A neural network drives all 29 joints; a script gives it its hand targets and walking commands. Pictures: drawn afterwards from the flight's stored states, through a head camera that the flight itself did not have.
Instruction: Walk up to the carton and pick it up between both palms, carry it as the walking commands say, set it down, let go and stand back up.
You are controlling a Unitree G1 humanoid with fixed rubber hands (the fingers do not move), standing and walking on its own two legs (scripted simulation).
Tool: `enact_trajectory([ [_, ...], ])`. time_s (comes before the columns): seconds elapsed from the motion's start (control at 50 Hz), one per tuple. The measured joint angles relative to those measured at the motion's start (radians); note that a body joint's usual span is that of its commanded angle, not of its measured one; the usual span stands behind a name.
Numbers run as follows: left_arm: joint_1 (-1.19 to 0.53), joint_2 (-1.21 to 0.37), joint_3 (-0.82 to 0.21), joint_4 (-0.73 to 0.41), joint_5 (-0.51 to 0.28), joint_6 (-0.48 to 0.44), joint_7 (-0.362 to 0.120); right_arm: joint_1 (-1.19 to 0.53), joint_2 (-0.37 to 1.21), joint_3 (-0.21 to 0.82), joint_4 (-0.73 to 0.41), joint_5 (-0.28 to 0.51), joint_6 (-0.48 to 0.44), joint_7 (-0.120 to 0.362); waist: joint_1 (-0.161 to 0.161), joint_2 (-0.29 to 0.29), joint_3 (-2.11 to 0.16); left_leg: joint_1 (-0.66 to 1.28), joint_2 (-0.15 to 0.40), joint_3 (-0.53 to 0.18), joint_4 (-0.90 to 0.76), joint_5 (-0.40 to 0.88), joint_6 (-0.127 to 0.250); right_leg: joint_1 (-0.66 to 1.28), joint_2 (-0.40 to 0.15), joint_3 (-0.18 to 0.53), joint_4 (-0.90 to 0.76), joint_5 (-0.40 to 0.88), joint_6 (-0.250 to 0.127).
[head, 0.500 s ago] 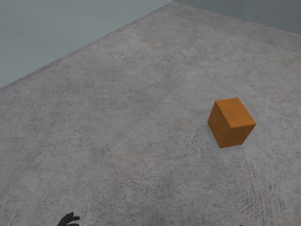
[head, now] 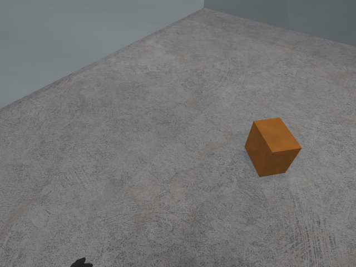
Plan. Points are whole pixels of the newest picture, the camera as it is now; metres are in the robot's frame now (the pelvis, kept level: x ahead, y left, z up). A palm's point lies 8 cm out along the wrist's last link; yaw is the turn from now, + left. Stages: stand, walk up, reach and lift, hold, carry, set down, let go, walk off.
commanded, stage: walk up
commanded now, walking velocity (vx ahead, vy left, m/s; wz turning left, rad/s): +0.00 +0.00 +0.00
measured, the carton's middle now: (269, 147) +0.94 -0.56 -0.62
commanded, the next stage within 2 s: none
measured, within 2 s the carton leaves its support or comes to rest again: neither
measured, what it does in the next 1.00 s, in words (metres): walks ahead, turning right: right foot, then left foot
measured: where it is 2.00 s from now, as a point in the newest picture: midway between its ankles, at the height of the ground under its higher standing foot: (255, 220)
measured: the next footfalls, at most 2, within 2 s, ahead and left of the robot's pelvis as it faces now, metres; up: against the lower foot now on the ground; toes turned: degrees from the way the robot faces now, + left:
right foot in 0.56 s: +0.17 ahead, -0.29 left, +0.00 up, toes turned -12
left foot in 0.92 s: +0.35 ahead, -0.09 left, +0.00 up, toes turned -13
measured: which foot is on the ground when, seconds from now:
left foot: down 0.00-0.54, up 0.56-0.90, down 0.92-1.00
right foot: down 0.00-0.18, up 0.20-0.54, down 0.56-0.92, up 0.94-1.00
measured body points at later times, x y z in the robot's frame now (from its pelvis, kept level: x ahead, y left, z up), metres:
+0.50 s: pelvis +0.06 -0.09 +0.01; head +0.08 -0.09 +0.46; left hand +0.22 +0.15 -0.11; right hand -0.01 -0.35 -0.13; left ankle +0.01 +0.12 -0.72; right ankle +0.13 -0.28 -0.68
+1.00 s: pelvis +0.27 -0.22 +0.01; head +0.30 -0.21 +0.46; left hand +0.37 +0.00 -0.14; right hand +0.30 -0.51 -0.09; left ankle +0.31 -0.08 -0.72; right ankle +0.16 -0.30 -0.66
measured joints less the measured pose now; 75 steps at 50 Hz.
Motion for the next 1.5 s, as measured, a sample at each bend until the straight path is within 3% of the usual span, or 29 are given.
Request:
enact_trajectory([
  [0.14,-0.002,0.000,0.000,0.024,0.000,0.000,-0.001,0.002,0.000,0.000,0.017,0.000,0.002,0.001,0.000,0.000,-0.001,0.001,0.000,0.000,0.000,0.002,0.000,0.002,0.000,0.000,-0.002,0.004,0.000],
  [0.2,0.019,0.001,0.000,0.025,0.000,0.028,-0.035,0.007,-0.001,0.000,-0.002,0.000,0.017,0.000,-0.001,0.000,-0.014,0.002,0.007,0.011,-0.011,-0.027,0.001,-0.013,0.005,0.006,0.010,-0.027,-0.001],
  [0.28,0.017,0.001,0.002,0.024,0.005,0.070,-0.083,0.042,-0.001,0.000,-0.029,0.000,0.013,-0.021,-0.002,0.022,-0.009,0.018,0.083,0.048,-0.048,0.009,-0.017,-0.177,0.013,0.006,0.258,-0.035,-0.001],
  [0.36,-0.022,0.001,0.003,0.023,0.005,0.070,-0.117,0.138,-0.001,0.000,0.014,0.000,0.012,-0.024,-0.001,0.019,-0.011,0.091,0.152,0.054,-0.113,0.006,-0.061,-0.278,-0.019,0.007,0.360,-0.005,0.000],
  [0.42,-0.044,0.001,0.003,0.023,0.005,0.070,-0.129,0.194,-0.001,0.000,0.051,0.000,0.012,-0.024,-0.001,0.015,-0.012,0.151,0.196,0.060,-0.154,-0.003,-0.091,-0.303,-0.045,0.008,0.342,0.025,-0.001],
  [0.52,-0.027,0.002,0.003,0.023,0.006,0.053,-0.111,0.216,-0.001,0.000,0.089,0.000,0.011,-0.007,0.000,0.012,-0.017,0.237,0.230,0.079,-0.175,-0.058,-0.123,-0.191,-0.081,0.004,0.123,0.030,0.000],
  [0.56,0.015,0.002,0.004,0.024,0.005,0.030,-0.093,0.209,-0.002,0.000,0.080,0.000,0.012,0.001,0.002,0.011,-0.027,0.239,0.240,0.085,-0.094,-0.137,-0.105,-0.120,-0.081,-0.010,0.050,0.037,0.015],
  [0.58,0.035,-0.008,0.002,0.032,0.006,0.017,-0.082,0.184,-0.010,0.000,0.075,-0.001,0.018,0.002,0.003,0.029,-0.017,0.212,0.249,0.076,0.028,-0.197,-0.086,-0.127,-0.064,-0.014,0.096,0.023,0.028],
  [0.64,0.112,-0.040,-0.016,0.069,0.008,0.008,-0.056,0.099,-0.014,0.000,0.026,-0.005,0.022,0.015,0.004,0.051,-0.013,0.067,0.163,0.038,0.406,-0.202,-0.073,-0.105,-0.031,-0.007,0.122,-0.028,0.009],
  [0.68,0.168,-0.059,-0.019,0.081,0.008,0.007,-0.042,0.047,-0.014,0.000,-0.012,-0.006,0.007,0.022,0.003,0.060,-0.014,-0.010,0.112,0.036,0.480,-0.125,-0.073,-0.041,-0.009,-0.008,0.038,-0.007,-0.009],
  [0.74,0.242,-0.065,-0.019,0.083,0.008,0.005,-0.032,-0.022,-0.015,0.000,-0.058,-0.006,-0.005,0.026,0.002,0.055,-0.014,-0.085,0.082,0.034,0.456,-0.091,-0.073,0.060,0.025,-0.005,-0.086,0.018,-0.021],
  [0.82,0.292,-0.065,-0.019,0.083,0.008,0.005,-0.029,-0.102,-0.015,0.000,-0.106,-0.006,-0.005,0.026,0.002,0.021,-0.013,-0.113,0.076,0.032,0.233,-0.090,-0.073,0.151,0.056,0.017,-0.184,0.021,-0.040],
  [0.88,0.285,-0.065,-0.019,0.083,0.008,0.005,-0.033,-0.133,-0.015,0.000,-0.134,-0.006,-0.014,0.026,0.001,-0.005,-0.015,-0.095,0.067,0.032,0.014,-0.014,-0.072,0.171,0.070,0.037,-0.196,-0.005,-0.042],
  [0.92,0.276,-0.065,-0.019,0.084,0.008,0.005,-0.040,-0.132,-0.015,0.000,-0.140,-0.006,-0.031,0.017,0.001,-0.008,-0.025,-0.055,0.078,0.033,-0.111,0.080,-0.066,0.133,0.090,0.052,-0.104,-0.052,-0.042],
  [1.0,0.170,-0.056,-0.002,0.083,0.008,0.006,-0.047,-0.051,-0.010,0.000,-0.095,-0.006,-0.037,0.004,0.000,-0.028,-0.025,-0.005,0.109,0.079,-0.095,0.052,-0.042,-0.071,0.082,0.043,0.313,-0.064,-0.042],
  [1.06,0.063,-0.046,0.003,0.082,0.008,0.006,-0.061,0.053,-0.010,0.001,-0.037,-0.006,-0.036,0.004,0.001,-0.026,-0.026,0.064,0.131,0.091,-0.126,0.013,-0.055,-0.180,0.030,0.042,0.373,-0.065,-0.042],
  [1.1,0.004,-0.045,0.004,0.082,0.008,0.006,-0.070,0.115,-0.009,0.001,-0.003,-0.006,-0.036,0.004,0.001,-0.021,-0.026,0.112,0.145,0.100,-0.140,-0.014,-0.071,-0.228,-0.006,0.043,0.337,-0.058,-0.042],
  [1.2,-0.084,-0.043,0.004,0.082,0.008,-0.004,-0.076,0.206,-0.009,0.001,0.065,-0.006,-0.018,0.004,-0.004,-0.009,-0.026,0.229,0.174,0.117,-0.135,-0.106,-0.120,-0.186,-0.045,0.024,-0.001,0.028,-0.042],
  [1.24,-0.080,-0.046,0.005,0.084,0.008,-0.020,-0.062,0.204,-0.010,0.000,0.075,-0.006,-0.006,0.004,-0.003,-0.005,-0.015,0.216,0.189,0.109,0.015,-0.157,-0.108,-0.165,-0.037,0.016,0.014,0.145,-0.022],
  [1.3,-0.023,-0.057,0.002,0.091,0.008,-0.021,-0.043,0.149,-0.010,0.000,0.049,-0.006,0.005,0.004,-0.002,0.000,-0.011,0.099,0.139,0.072,0.315,-0.205,-0.086,-0.122,-0.017,0.028,0.039,0.072,-0.002],
  [1.34,0.020,-0.061,0.001,0.091,0.008,-0.021,-0.031,0.109,-0.010,0.000,0.021,-0.006,0.005,0.004,-0.003,0.002,-0.008,0.019,0.099,0.070,0.374,-0.168,-0.082,-0.068,-0.014,0.031,-0.025,0.072,-0.001],
  [1.42,0.112,-0.061,0.001,0.091,0.008,-0.021,-0.013,0.039,-0.011,0.000,-0.011,-0.006,0.007,0.004,-0.004,0.004,-0.006,-0.090,0.063,0.068,0.358,-0.114,-0.077,0.034,-0.013,0.032,-0.127,0.077,0.000],
  [1.5,0.180,-0.061,0.001,0.091,0.008,-0.021,-0.010,-0.026,-0.011,0.001,-0.033,-0.006,0.010,0.011,-0.005,0.002,-0.005,-0.124,0.063,0.067,0.199,-0.052,-0.077,0.100,-0.011,0.040,-0.187,0.066,0.000],
])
